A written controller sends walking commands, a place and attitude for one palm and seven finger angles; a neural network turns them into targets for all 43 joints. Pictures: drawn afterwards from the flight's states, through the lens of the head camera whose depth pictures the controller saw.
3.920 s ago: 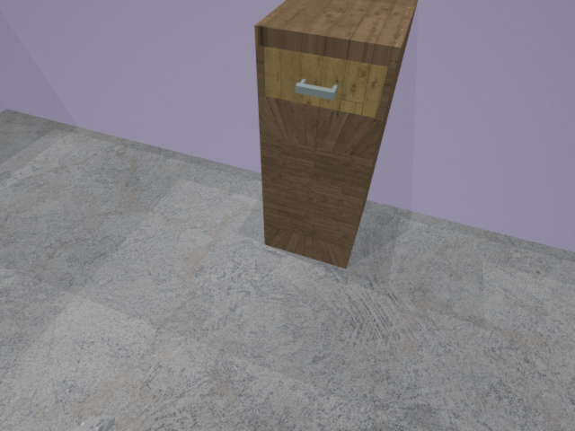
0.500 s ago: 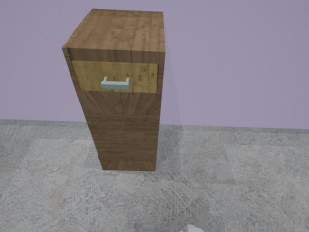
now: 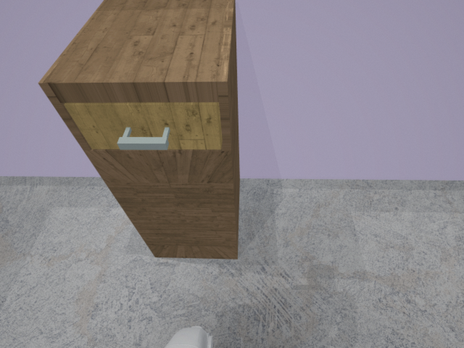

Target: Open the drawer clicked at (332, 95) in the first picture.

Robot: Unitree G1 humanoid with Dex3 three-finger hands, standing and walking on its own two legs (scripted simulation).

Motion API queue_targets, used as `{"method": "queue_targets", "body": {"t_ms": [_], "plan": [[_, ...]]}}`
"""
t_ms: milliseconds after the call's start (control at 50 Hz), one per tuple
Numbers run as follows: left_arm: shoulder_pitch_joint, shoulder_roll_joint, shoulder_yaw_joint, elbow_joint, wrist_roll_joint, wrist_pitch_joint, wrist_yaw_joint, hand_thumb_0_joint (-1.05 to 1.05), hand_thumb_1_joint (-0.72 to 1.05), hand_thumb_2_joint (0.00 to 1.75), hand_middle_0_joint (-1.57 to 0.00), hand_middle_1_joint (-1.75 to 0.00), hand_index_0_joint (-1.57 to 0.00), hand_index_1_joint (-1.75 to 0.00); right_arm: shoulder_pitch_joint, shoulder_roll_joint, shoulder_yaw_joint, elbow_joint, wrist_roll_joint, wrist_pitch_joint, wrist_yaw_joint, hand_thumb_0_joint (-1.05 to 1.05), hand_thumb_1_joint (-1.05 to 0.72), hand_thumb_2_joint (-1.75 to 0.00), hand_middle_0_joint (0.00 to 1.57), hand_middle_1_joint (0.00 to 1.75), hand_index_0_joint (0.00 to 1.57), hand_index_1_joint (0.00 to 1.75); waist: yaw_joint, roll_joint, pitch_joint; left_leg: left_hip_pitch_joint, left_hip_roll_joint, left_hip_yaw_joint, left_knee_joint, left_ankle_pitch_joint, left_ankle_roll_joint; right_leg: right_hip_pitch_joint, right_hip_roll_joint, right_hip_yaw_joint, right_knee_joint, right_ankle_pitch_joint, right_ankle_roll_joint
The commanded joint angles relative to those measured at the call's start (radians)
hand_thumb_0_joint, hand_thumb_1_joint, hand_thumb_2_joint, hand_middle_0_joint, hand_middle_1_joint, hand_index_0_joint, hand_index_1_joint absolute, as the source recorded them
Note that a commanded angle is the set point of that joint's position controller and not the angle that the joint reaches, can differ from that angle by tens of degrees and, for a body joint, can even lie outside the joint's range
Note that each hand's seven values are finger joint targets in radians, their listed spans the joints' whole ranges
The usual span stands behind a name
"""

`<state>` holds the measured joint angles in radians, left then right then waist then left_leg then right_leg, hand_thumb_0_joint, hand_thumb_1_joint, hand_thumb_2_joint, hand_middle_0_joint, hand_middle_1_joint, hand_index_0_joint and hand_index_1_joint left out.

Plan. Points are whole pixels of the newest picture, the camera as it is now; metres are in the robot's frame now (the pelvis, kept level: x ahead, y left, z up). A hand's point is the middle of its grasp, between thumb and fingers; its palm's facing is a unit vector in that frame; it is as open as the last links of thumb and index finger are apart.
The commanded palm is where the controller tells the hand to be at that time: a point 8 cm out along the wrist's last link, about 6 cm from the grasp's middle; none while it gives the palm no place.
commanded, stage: come to a stop and stand still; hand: left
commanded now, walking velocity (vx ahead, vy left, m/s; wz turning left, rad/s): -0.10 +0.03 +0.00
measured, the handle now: (145, 137) +0.53 +0.23 +0.03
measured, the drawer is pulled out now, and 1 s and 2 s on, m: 0.00 0.00 0.00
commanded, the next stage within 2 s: look again from close up in 1.98 s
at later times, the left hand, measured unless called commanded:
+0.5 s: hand out of the picture -0.03 +0.27 -0.18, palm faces +0.05 -0.98 -0.21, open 7.4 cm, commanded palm none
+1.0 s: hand out of the picture -0.07 +0.20 -0.17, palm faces +0.02 -0.98 -0.17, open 7.4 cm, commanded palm none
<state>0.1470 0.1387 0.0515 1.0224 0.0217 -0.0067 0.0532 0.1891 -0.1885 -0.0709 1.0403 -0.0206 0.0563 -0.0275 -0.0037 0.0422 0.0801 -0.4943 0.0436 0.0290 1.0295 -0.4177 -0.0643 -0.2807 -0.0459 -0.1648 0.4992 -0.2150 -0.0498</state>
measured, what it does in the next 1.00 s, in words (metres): steps on the spot: left foot, then right foot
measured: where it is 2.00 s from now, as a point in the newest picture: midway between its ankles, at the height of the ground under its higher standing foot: outside the picture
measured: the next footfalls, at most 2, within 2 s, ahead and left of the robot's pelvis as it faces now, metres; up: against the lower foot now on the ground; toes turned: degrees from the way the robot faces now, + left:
left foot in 0.20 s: +0.03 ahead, +0.16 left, +0.00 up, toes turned +4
right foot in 0.58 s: -0.05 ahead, -0.05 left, +0.00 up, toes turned -3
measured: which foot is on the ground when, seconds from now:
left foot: up 0.00-0.18, down 0.20-1.00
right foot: down 0.00-0.22, up 0.24-0.56, down 0.58-1.00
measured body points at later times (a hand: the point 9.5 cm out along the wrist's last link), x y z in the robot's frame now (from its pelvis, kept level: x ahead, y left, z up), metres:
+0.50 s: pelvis -0.02 +0.08 +0.01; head -0.01 +0.09 +0.46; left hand -0.03 +0.32 -0.16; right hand +0.04 -0.15 -0.14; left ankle -0.01 +0.16 -0.74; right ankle -0.09 -0.06 -0.70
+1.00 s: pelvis -0.06 +0.04 +0.01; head -0.06 +0.03 +0.46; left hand -0.07 +0.25 -0.16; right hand -0.12 -0.16 -0.16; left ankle -0.01 +0.16 -0.74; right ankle -0.09 -0.05 -0.74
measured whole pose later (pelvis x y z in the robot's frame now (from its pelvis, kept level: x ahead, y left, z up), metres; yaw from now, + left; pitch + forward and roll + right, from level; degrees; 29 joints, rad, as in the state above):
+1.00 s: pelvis -0.06 +0.04 +0.01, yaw -1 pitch -2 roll +1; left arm 0.31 0.11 0.00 1.14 0.00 0.01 0.04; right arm 0.36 -0.12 0.00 1.19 -0.02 0.02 -0.03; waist -0.02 0.01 0.01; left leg -0.22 0.02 0.08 0.39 -0.14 0.00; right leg -0.11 0.01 -0.05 0.42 -0.29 -0.03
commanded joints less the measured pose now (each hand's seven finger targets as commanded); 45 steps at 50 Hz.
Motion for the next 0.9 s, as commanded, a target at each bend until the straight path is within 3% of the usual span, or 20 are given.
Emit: {"method": "queue_targets", "body": {"t_ms": [0,80,140,160,180,200,220,240,300,320,360,460,500,520,540,580,600,640,780,880], "plan": [[0.045,0.191,0.048,-0.072,0.007,0.003,0.003,0.00,0.90,0.90,-0.20,-0.30,-0.20,-0.30,0.096,-0.028,-0.011,-0.047,0.002,0.010,0.014,0.00,-0.90,-0.90,0.20,0.30,0.20,0.30,-0.003,-0.197,-0.116,0.055,0.004,-0.029,0.001,0.021,-0.004,0.050,-0.295,0.165,-0.126,0.646,-0.136],[0.055,0.205,0.050,-0.083,0.019,0.013,-0.007,0.00,0.90,0.90,-0.20,-0.30,-0.20,-0.30,0.043,-0.028,-0.005,-0.084,0.009,-0.013,0.017,0.00,-0.90,-0.90,0.20,0.30,0.20,0.30,0.013,-0.256,-0.126,0.137,-0.010,0.001,-0.198,0.007,0.014,0.055,-0.261,0.188,-0.115,0.473,-0.124],[0.060,0.218,0.053,-0.080,0.011,0.021,-0.013,0.00,0.90,0.90,-0.20,-0.30,-0.20,-0.30,0.082,-0.042,0.000,-0.078,0.007,-0.033,0.016,0.00,-0.90,-0.90,0.20,0.30,0.20,0.30,-0.008,-0.227,-0.151,0.282,-0.024,0.037,-0.479,0.167,0.020,0.039,-0.228,0.183,-0.048,0.321,-0.069],[0.071,0.196,0.047,-0.080,0.006,0.027,-0.015,0.00,0.90,0.90,-0.20,-0.30,-0.20,-0.30,0.110,-0.062,-0.001,-0.070,0.007,-0.044,0.017,0.00,-0.90,-0.90,0.20,0.30,0.20,0.30,-0.018,-0.132,-0.163,0.374,0.004,0.014,-0.603,0.271,0.026,-0.006,-0.192,0.158,0.037,0.217,-0.028],[0.123,0.137,0.036,-0.090,-0.003,0.034,-0.019,0.00,0.90,0.90,-0.20,-0.30,-0.20,-0.30,0.104,-0.145,-0.011,-0.081,-0.002,-0.056,0.014,0.00,-0.90,-0.90,0.20,0.30,0.20,0.30,-0.005,0.132,-0.170,0.423,0.187,-0.186,-0.687,0.451,0.074,-0.125,-0.081,0.092,0.168,-0.061,0.033],[0.118,0.102,0.023,-0.095,-0.005,0.038,-0.018,0.00,0.90,0.90,-0.20,-0.30,-0.20,-0.30,0.072,-0.199,-0.018,-0.108,-0.005,-0.051,0.010,0.00,-0.90,-0.90,0.20,0.30,0.20,0.30,-0.003,0.293,-0.120,0.310,0.321,-0.314,-0.743,0.668,0.158,-0.161,-0.003,0.089,0.321,-0.353,0.068],[0.110,0.119,0.025,-0.091,-0.005,0.042,-0.015,0.00,0.90,0.90,-0.20,-0.30,-0.20,-0.30,0.017,-0.189,-0.006,-0.124,-0.011,-0.044,0.005,0.00,-0.90,-0.90,0.20,0.30,0.20,0.30,0.009,0.225,-0.105,0.211,0.323,-0.278,-0.754,0.590,0.217,-0.109,-0.012,0.166,0.424,-0.350,0.059],[0.111,0.119,0.028,-0.069,0.001,0.050,-0.014,0.00,0.90,0.90,-0.20,-0.30,-0.20,-0.30,-0.019,-0.148,0.003,-0.120,-0.010,-0.052,-0.010,0.00,-0.90,-0.90,0.20,0.30,0.20,0.30,0.017,0.232,-0.084,0.200,0.260,-0.229,-0.783,0.568,0.192,-0.115,-0.011,0.203,0.466,-0.299,0.061],[0.159,0.135,0.032,-0.027,0.002,0.046,-0.024,0.00,0.90,0.90,-0.20,-0.30,-0.20,-0.30,-0.051,-0.114,0.023,-0.117,-0.003,-0.055,-0.018,0.00,-0.90,-0.90,0.20,0.30,0.20,0.30,0.043,0.160,-0.073,0.256,0.186,-0.138,-0.757,0.487,0.185,-0.149,0.006,0.210,0.553,-0.197,0.066],[0.168,0.132,0.027,-0.016,0.001,0.043,-0.025,0.00,0.90,0.90,-0.20,-0.30,-0.20,-0.30,-0.040,-0.109,0.023,-0.112,0.000,-0.057,-0.017,0.00,-0.90,-0.90,0.20,0.30,0.20,0.30,0.038,0.124,-0.088,0.285,0.176,-0.125,-0.758,0.466,0.191,-0.142,0.005,0.199,0.536,-0.188,0.071],[0.160,0.124,0.016,-0.008,0.001,0.038,-0.027,0.00,0.90,0.90,-0.20,-0.30,-0.20,-0.30,-0.002,-0.105,0.025,-0.090,0.006,-0.062,-0.019,0.00,-0.90,-0.90,0.20,0.30,0.20,0.30,0.025,0.070,-0.093,0.347,0.177,-0.132,-0.765,0.484,0.199,-0.143,-0.004,0.186,0.453,-0.185,0.082],[0.132,0.092,-0.007,0.003,-0.004,0.032,-0.023,0.00,0.90,0.90,-0.20,-0.30,-0.20,-0.30,0.084,-0.107,0.016,-0.028,0.004,-0.064,-0.018,0.00,-0.90,-0.90,0.20,0.30,0.20,0.30,-0.013,0.076,-0.111,0.441,0.204,-0.186,-0.760,0.511,0.225,-0.044,-0.011,0.149,0.139,-0.236,0.083],[0.180,0.085,-0.011,0.031,-0.007,0.026,-0.020,0.00,0.90,0.90,-0.20,-0.30,-0.20,-0.30,0.090,-0.106,0.018,-0.009,0.008,-0.065,-0.015,0.00,-0.90,-0.90,0.20,0.30,0.20,0.30,0.005,0.060,-0.128,0.417,0.179,-0.177,-0.741,0.489,0.201,0.047,-0.004,0.143,-0.009,-0.133,0.074],[0.211,0.086,-0.013,0.051,-0.007,0.020,-0.017,0.00,0.90,0.90,-0.20,-0.30,-0.20,-0.30,0.085,-0.098,0.020,-0.002,0.013,-0.067,-0.014,0.00,-0.90,-0.90,0.20,0.30,0.20,0.30,0.017,0.041,-0.130,0.374,0.154,-0.158,-0.720,0.434,0.171,0.119,-0.010,0.143,-0.115,-0.027,0.071],[0.225,0.100,-0.014,0.063,-0.006,0.012,-0.014,0.00,0.90,0.90,-0.20,-0.30,-0.20,-0.30,0.088,-0.075,0.024,0.007,0.018,-0.070,-0.011,0.00,-0.90,-0.90,0.20,0.30,0.20,0.30,0.016,-0.004,-0.122,0.322,0.117,-0.126,-0.695,0.387,0.133,0.179,-0.044,0.187,-0.179,0.058,0.059],[0.196,0.129,-0.019,0.067,-0.010,-0.001,-0.011,0.00,0.90,0.90,-0.20,-0.30,-0.20,-0.30,0.089,-0.040,0.038,0.017,0.023,-0.073,-0.004,0.00,-0.90,-0.90,0.20,0.30,0.20,0.30,-0.004,-0.060,-0.082,0.306,0.063,-0.077,-0.695,0.330,0.085,0.143,-0.121,0.248,-0.176,0.136,0.020],[0.193,0.126,-0.025,0.069,-0.012,0.000,-0.011,0.00,0.90,0.90,-0.20,-0.30,-0.20,-0.30,0.100,-0.038,0.040,0.026,0.020,-0.074,-0.001,0.00,-0.90,-0.90,0.20,0.30,0.20,0.30,-0.008,-0.026,-0.074,0.336,0.053,-0.082,-0.716,0.317,0.081,0.108,-0.120,0.233,-0.165,0.101,0.015],[0.188,0.103,-0.030,0.083,-0.012,-0.007,-0.010,0.00,0.90,0.90,-0.20,-0.30,-0.20,-0.30,0.111,-0.049,0.043,0.053,0.012,-0.069,-0.004,0.00,-0.90,-0.90,0.20,0.30,0.20,0.30,-0.009,-0.155,-0.060,0.368,0.062,-0.062,-0.684,0.387,0.086,0.090,-0.087,0.223,-0.166,0.142,0.023],[0.198,0.087,-0.035,0.091,-0.016,0.004,-0.007,0.00,0.90,0.90,-0.20,-0.30,-0.20,-0.30,0.159,-0.027,0.054,0.105,0.011,-0.055,-0.002,0.00,-0.90,-0.90,0.20,0.30,0.20,0.30,-0.005,-0.067,0.072,0.310,0.052,-0.061,-0.737,0.182,0.080,0.003,-0.067,0.228,-0.219,-0.116,0.023],[0.222,0.078,-0.033,0.092,-0.016,0.006,-0.009,0.00,0.90,0.90,-0.20,-0.30,-0.20,-0.30,0.189,-0.011,0.055,0.115,0.008,-0.050,-0.005,0.00,-0.90,-0.90,0.20,0.30,0.20,0.30,-0.004,-0.052,0.081,0.294,0.047,-0.057,-0.723,0.149,0.078,-0.024,-0.062,0.238,-0.231,-0.177,0.017]]}}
